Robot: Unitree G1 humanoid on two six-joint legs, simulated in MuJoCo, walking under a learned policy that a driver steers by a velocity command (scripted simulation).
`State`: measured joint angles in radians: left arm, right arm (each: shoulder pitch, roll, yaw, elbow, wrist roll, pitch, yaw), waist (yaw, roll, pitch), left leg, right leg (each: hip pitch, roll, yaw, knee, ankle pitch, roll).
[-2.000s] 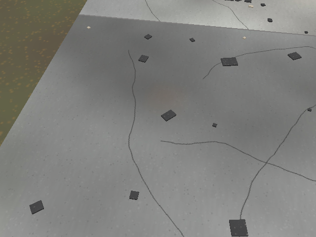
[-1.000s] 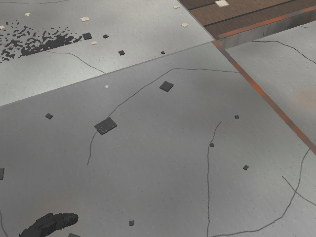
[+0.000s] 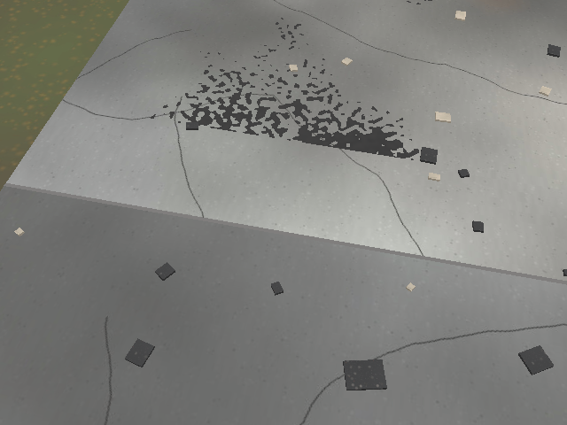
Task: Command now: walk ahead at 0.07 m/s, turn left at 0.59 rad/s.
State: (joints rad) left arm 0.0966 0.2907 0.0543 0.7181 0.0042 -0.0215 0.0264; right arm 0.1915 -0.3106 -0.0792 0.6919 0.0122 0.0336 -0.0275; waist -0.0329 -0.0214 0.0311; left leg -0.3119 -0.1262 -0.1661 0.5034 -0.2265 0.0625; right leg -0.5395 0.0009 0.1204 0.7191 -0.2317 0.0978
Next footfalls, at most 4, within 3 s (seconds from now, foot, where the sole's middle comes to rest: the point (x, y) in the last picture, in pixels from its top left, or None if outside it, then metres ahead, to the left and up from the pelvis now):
0.06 right None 0.10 -0.13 -0.77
0.40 left None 0.05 0.12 -0.77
1.24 left None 0.18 0.08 -0.77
1.66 right None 0.31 -0.29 -0.77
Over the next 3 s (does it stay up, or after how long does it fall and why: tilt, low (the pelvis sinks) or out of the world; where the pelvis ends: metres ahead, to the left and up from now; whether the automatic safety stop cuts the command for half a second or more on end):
stays up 0.67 -0.21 0.00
